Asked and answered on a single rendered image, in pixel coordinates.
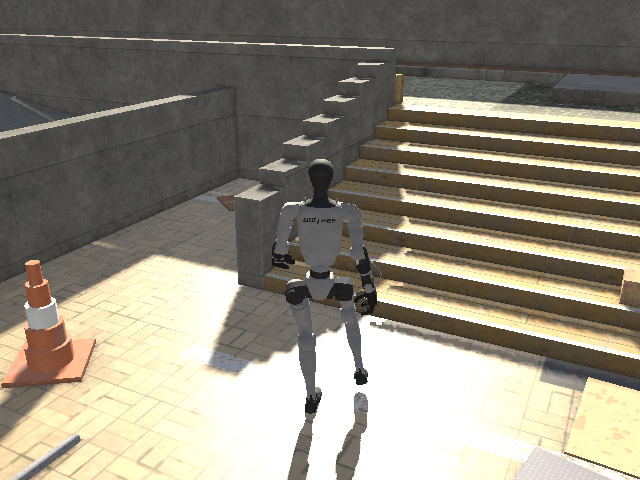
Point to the left robot upper arm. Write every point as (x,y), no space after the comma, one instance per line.
(289,212)

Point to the robot right forearm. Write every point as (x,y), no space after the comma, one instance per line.
(365,272)

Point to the robot left forearm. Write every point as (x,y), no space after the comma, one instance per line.
(277,258)

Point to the left robot shin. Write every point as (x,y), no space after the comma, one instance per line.
(308,366)

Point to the right robot upper arm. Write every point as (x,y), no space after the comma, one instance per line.
(352,213)

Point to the robot left hand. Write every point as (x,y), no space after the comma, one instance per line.
(287,259)

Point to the robot right hand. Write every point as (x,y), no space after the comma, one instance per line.
(371,301)

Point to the left robot thigh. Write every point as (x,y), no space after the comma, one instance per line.
(300,305)

